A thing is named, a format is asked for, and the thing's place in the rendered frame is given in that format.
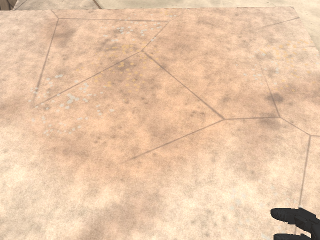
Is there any right robot hand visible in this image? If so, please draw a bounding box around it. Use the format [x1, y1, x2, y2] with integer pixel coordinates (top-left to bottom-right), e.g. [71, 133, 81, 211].
[270, 207, 320, 240]

